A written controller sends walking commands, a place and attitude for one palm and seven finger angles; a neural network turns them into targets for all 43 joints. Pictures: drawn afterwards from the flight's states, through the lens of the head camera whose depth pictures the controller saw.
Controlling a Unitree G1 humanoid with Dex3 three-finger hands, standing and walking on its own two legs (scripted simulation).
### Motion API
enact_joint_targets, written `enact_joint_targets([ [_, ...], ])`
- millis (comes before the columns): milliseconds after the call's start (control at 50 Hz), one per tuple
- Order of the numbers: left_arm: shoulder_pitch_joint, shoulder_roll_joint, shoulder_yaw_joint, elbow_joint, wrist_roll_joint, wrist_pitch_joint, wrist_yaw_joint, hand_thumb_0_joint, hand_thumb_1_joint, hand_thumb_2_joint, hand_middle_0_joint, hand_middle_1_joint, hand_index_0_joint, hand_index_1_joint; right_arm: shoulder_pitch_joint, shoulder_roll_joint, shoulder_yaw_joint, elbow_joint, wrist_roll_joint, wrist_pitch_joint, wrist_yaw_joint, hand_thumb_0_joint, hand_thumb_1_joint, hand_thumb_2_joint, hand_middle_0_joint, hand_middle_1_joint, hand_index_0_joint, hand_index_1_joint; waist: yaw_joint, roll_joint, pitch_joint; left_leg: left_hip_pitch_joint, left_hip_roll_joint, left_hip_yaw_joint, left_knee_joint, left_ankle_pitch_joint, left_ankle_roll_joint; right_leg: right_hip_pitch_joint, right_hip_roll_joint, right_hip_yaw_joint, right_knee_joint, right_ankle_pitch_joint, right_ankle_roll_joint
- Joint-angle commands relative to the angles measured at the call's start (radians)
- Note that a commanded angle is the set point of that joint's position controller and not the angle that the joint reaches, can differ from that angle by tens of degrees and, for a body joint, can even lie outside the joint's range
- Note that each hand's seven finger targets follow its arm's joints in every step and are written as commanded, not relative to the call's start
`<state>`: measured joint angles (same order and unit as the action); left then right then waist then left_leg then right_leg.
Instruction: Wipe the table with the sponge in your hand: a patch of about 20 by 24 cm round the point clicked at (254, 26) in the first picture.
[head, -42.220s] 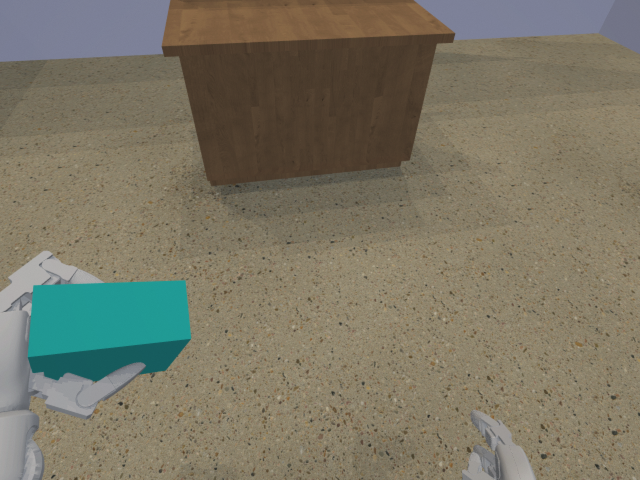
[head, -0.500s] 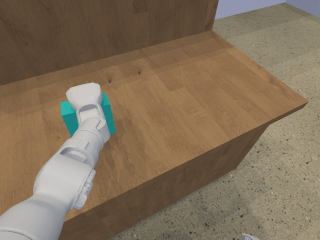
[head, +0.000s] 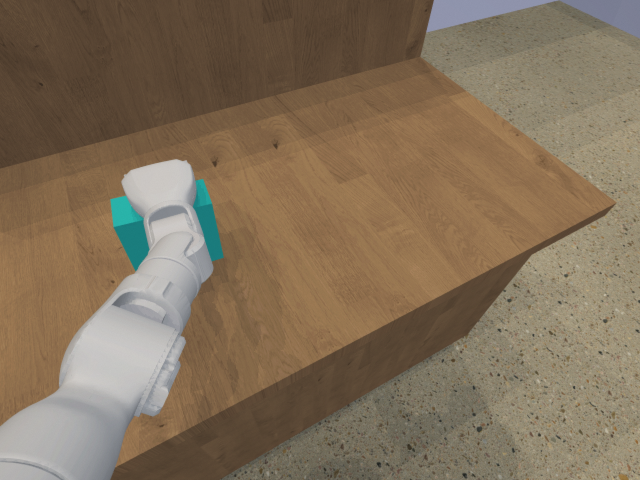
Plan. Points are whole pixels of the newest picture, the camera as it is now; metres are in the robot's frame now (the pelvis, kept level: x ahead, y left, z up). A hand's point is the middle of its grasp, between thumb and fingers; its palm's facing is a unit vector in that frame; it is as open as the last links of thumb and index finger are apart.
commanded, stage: wipe back along the third lane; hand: left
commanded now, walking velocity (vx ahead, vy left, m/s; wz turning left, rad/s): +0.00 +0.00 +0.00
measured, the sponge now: (174, 239) +0.45 +0.21 +0.01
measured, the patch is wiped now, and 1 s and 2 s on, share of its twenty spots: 1.00 1.00 1.00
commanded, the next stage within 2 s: slide back across to the middle lane in 1.44 s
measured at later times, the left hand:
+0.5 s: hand (183, 245) +0.41 +0.18 +0.05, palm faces -0.02 -0.03 -1.00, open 10.1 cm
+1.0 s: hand (198, 274) +0.36 +0.15 +0.05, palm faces -0.03 -0.03 -1.00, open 10.1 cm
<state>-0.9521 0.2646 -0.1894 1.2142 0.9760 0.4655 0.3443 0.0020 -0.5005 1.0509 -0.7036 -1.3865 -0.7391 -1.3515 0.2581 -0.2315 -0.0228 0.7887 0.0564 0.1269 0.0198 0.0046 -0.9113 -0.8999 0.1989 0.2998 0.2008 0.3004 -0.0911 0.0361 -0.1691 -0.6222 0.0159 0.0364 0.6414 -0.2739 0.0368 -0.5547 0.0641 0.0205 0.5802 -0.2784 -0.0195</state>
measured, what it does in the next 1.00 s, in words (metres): stands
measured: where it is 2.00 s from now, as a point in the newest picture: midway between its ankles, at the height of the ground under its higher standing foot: outside the picture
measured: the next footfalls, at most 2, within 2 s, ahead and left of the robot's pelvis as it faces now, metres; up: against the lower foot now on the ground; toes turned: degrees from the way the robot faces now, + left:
none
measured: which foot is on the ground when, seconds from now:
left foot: down 0.00-1.00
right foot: down 0.00-1.00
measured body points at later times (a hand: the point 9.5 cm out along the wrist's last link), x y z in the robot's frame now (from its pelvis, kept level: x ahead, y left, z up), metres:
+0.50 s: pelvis +0.01 +0.00 +0.01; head +0.02 -0.01 +0.46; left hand +0.41 +0.17 +0.11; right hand +0.21 -0.22 -0.10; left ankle +0.01 +0.09 -0.72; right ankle -0.01 -0.11 -0.72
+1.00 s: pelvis +0.00 -0.02 +0.01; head -0.02 -0.05 +0.46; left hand +0.36 +0.15 +0.11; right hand +0.20 -0.24 -0.09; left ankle +0.01 +0.09 -0.72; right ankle -0.01 -0.11 -0.72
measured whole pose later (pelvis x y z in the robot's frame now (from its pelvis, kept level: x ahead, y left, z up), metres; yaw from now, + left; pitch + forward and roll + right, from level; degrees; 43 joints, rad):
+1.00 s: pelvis +0.00 -0.02 +0.01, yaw +2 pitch +4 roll +0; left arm -0.54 0.11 -0.42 0.75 0.95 0.60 0.28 -0.01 -0.48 1.05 -0.67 -1.42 -0.70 -1.39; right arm 0.06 -0.23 0.00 0.71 0.09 0.26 0.03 0.01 -0.91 -0.90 0.20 0.30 0.20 0.30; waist 0.04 0.05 -0.14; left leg -0.36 0.00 0.00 0.53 -0.25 0.01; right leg -0.31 0.05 -0.01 0.53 -0.29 -0.05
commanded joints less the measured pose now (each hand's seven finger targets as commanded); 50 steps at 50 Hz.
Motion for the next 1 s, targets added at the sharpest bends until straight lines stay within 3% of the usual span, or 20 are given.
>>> enact_joint_targets([
  [0, -0.168, 0.01, -0.035, -0.098, -0.006, 0.023, -0.005, 0.0, 0.1, 1.3, -1.2, -1.6, -1.2, -1.6, -0.078, -0.136, -0.041, -0.119, 0.003, -0.02, 0.001, 0.0, -0.9, -0.9, 0.2, 0.3, 0.2, 0.3, 0.042, -0.043, -0.295, 0.292, 0.012, -0.042, -0.059, 0.257, -0.002, 0.129, -0.007, -0.041, -0.071, 0.299, -0.027],
  [40, -0.178, -0.029, -0.069, -0.126, -0.01, 0.038, -0.005, 0.0, 0.1, 1.3, -1.2, -1.6, -1.2, -1.6, -0.105, -0.132, -0.037, -0.121, 0.007, -0.01, 0.002, 0.0, -0.9, -0.9, 0.2, 0.3, 0.2, 0.3, 0.034, -0.061, -0.266, 0.297, 0.013, -0.04, -0.066, 0.257, -0.004, 0.129, -0.009, -0.041, -0.076, 0.311, -0.027],
  [100, -0.113, -0.042, -0.063, -0.159, -0.015, 0.054, -0.003, 0.0, 0.1, 1.3, -1.2, -1.6, -1.2, -1.6, -0.138, -0.127, -0.037, -0.13, 0.008, 0.003, 0.005, 0.0, -0.9, -0.9, 0.2, 0.3, 0.2, 0.3, 0.06, -0.06, -0.261, 0.323, 0.011, -0.046, -0.076, 0.276, -0.006, 0.147, -0.01, -0.047, -0.077, 0.313, -0.035],
  [120, -0.125, -0.072, -0.096, -0.185, -0.015, 0.06, -0.008, 0.0, 0.1, 1.3, -1.2, -1.6, -1.2, -1.6, -0.153, -0.124, -0.033, -0.135, 0.009, 0.009, 0.004, 0.0, -0.9, -0.9, 0.2, 0.3, 0.2, 0.3, 0.052, -0.073, -0.257, 0.328, 0.009, -0.044, -0.08, 0.277, -0.006, 0.153, -0.01, -0.046, -0.081, 0.323, -0.034],
  [200, -0.132, -0.085, -0.113, -0.228, -0.01, 0.08, -0.016, 0.0, 0.1, 1.3, -1.2, -1.6, -1.2, -1.6, -0.197, -0.118, -0.026, -0.145, 0.012, 0.031, -0.001, 0.0, -0.9, -0.9, 0.2, 0.3, 0.2, 0.3, 0.054, -0.055, -0.214, 0.347, 0.006, -0.05, -0.093, 0.271, -0.009, 0.148, -0.014, -0.051, -0.089, 0.305, -0.041],
  [240, -0.138, -0.101, -0.13, -0.233, -0.005, 0.09, -0.021, 0.0, 0.1, 1.3, -1.2, -1.6, -1.2, -1.6, -0.213, -0.113, -0.022, -0.148, 0.013, 0.041, -0.005, 0.0, -0.9, -0.9, 0.2, 0.3, 0.2, 0.3, 0.051, -0.078, -0.206, 0.354, 0.005, -0.053, -0.099, 0.259, -0.011, 0.149, -0.014, -0.052, -0.095, 0.29, -0.041],
  [280, -0.137, -0.132, -0.15, -0.262, -0.009, 0.088, -0.026, 0.0, 0.1, 1.3, -1.2, -1.6, -1.2, -1.6, -0.23, -0.107, -0.024, -0.157, 0.013, 0.046, -0.005, 0.0, -0.9, -0.9, 0.2, 0.3, 0.2, 0.3, 0.056, -0.042, -0.214, 0.379, 0.004, -0.055, -0.097, 0.273, -0.013, 0.147, -0.013, -0.054, -0.092, 0.285, -0.046],
  [340, -0.093, -0.157, -0.17, -0.282, -0.004, 0.09, -0.032, 0.0, 0.1, 1.3, -1.2, -1.6, -1.2, -1.6, -0.245, -0.104, -0.025, -0.166, 0.009, 0.059, -0.002, 0.0, -0.9, -0.9, 0.2, 0.3, 0.2, 0.3, 0.06, -0.067, -0.236, 0.394, 0.002, -0.052, -0.086, 0.308, -0.013, 0.171, -0.015, -0.051, -0.087, 0.337, -0.049],
  [360, -0.085, -0.143, -0.143, -0.311, -0.014, 0.081, -0.033, 0.0, 0.1, 1.3, -1.2, -1.6, -1.2, -1.6, -0.258, -0.103, -0.026, -0.174, 0.009, 0.061, -0.001, 0.0, -0.9, -0.9, 0.2, 0.3, 0.2, 0.3, 0.072, -0.083, -0.265, 0.395, 0.002, -0.055, -0.085, 0.333, -0.013, 0.196, -0.017, -0.051, -0.079, 0.369, -0.051],
  [460, 0.014, -0.154, -0.169, -0.381, -0.01, 0.103, -0.04, 0.0, 0.1, 1.3, -1.2, -1.6, -1.2, -1.6, -0.299, -0.103, -0.021, -0.199, 0.012, 0.084, 0.005, 0.0, -0.9, -0.9, 0.2, 0.3, 0.2, 0.3, 0.091, -0.099, -0.252, 0.387, -0.009, -0.049, -0.086, 0.355, -0.012, 0.251, -0.023, -0.042, -0.079, 0.436, -0.054],
  [480, 0.032, -0.163, -0.192, -0.387, -0.009, 0.111, -0.042, 0.0, 0.1, 1.3, -1.2, -1.6, -1.2, -1.6, -0.308, -0.106, -0.019, -0.201, 0.013, 0.089, 0.006, 0.0, -0.9, -0.9, 0.2, 0.3, 0.2, 0.3, 0.086, -0.086, -0.215, 0.389, -0.011, -0.047, -0.088, 0.337, -0.011, 0.24, -0.024, -0.039, -0.089, 0.42, -0.054],
  [600, 0.046, -0.159, -0.212, -0.441, -0.011, 0.142, -0.065, 0.0, 0.1, 1.3, -1.2, -1.6, -1.2, -1.6, -0.341, -0.106, -0.011, -0.21, 0.021, 0.1, 0.006, 0.0, -0.9, -0.9, 0.2, 0.3, 0.2, 0.3, 0.09, -0.077, -0.181, 0.387, -0.021, -0.046, -0.107, 0.282, -0.006, 0.251, -0.025, -0.033, -0.107, 0.368, -0.058],
  [620, 0.083, -0.132, -0.187, -0.441, -0.009, 0.145, -0.066, 0.0, 0.1, 1.3, -1.2, -1.6, -1.2, -1.6, -0.341, -0.109, -0.01, -0.209, 0.021, 0.101, 0.005, 0.0, -0.9, -0.9, 0.2, 0.3, 0.2, 0.3, 0.106, -0.091, -0.197, 0.383, -0.024, -0.049, -0.112, 0.281, -0.008, 0.268, -0.024, -0.03, -0.106, 0.366, -0.06],
  [720, 0.152, -0.142, -0.206, -0.499, -0.017, 0.137, -0.082, 0.0, 0.1, 1.3, -1.2, -1.6, -1.2, -1.6, -0.366, -0.109, -0.006, -0.231, 0.025, 0.101, 0.003, 0.0, -0.9, -0.9, 0.2, 0.3, 0.2, 0.3, 0.117, -0.107, -0.182, 0.375, -0.031, -0.039, -0.122, 0.264, -0.004, 0.304, -0.031, -0.014, -0.115, 0.383, -0.058],
  [760, 0.161, -0.161, -0.214, -0.52, -0.028, 0.133, -0.089, 0.0, 0.1, 1.3, -1.2, -1.6, -1.2, -1.6, -0.379, -0.105, -0.006, -0.24, 0.032, 0.098, 0.005, 0.0, -0.9, -0.9, 0.2, 0.3, 0.2, 0.3, 0.119, -0.133, -0.168, 0.367, -0.029, -0.043, -0.127, 0.254, -0.002, 0.303, -0.031, -0.014, -0.119, 0.364, -0.058],
  [780, 0.17, -0.164, -0.231, -0.524, -0.026, 0.134, -0.089, 0.0, 0.1, 1.3, -1.2, -1.6, -1.2, -1.6, -0.382, -0.109, -0.006, -0.24, 0.032, 0.098, 0.006, 0.0, -0.9, -0.9, 0.2, 0.3, 0.2, 0.3, 0.115, -0.113, -0.139, 0.372, -0.031, -0.042, -0.132, 0.23, -0.002, 0.287, -0.028, -0.009, -0.128, 0.33, -0.057],
  [840, 0.168, -0.14, -0.212, -0.53, -0.026, 0.135, -0.086, 0.0, 0.1, 1.3, -1.2, -1.6, -1.2, -1.6, -0.388, -0.108, -0.004, -0.237, 0.034, 0.091, 0.002, 0.0, -0.9, -0.9, 0.2, 0.3, 0.2, 0.3, 0.12, -0.101, -0.136, 0.371, -0.035, -0.037, -0.139, 0.198, -0.002, 0.284, -0.029, -0.003, -0.138, 0.288, -0.056],
  [860, 0.153, -0.145, -0.209, -0.548, -0.032, 0.129, -0.089, 0.0, 0.1, 1.3, -1.2, -1.6, -1.2, -1.6, -0.392, -0.104, -0.004, -0.242, 0.037, 0.087, 0.001, 0.0, -0.9, -0.9, 0.2, 0.3, 0.2, 0.3, 0.121, -0.126, -0.151, 0.369, -0.034, -0.042, -0.142, 0.201, -0.001, 0.295, -0.028, -0.006, -0.136, 0.286, -0.056],
  [880, 0.159, -0.144, -0.219, -0.537, -0.029, 0.129, -0.088, 0.0, 0.1, 1.3, -1.2, -1.6, -1.2, -1.6, -0.393, -0.109, -0.005, -0.239, 0.037, 0.086, -0.001, 0.0, -0.9, -0.9, 0.2, 0.3, 0.2, 0.3, 0.113, -0.118, -0.115, 0.37, -0.034, -0.04, -0.145, 0.179, -0.001, 0.275, -0.028, -0.003, -0.145, 0.256, -0.054],
  [980, 0.208, -0.141, -0.212, -0.555, -0.035, 0.12, -0.091, 0.0, 0.1, 1.3, -1.2, -1.6, -1.2, -1.6, -0.401, -0.109, -0.006, -0.244, 0.037, 0.079, 0.001, 0.0, -0.9, -0.9, 0.2, 0.3, 0.2, 0.3, 0.126, -0.139, -0.132, 0.373, -0.036, -0.038, -0.146, 0.17, -0.001, 0.292, -0.028, 0.005, -0.146, 0.247, -0.054],
])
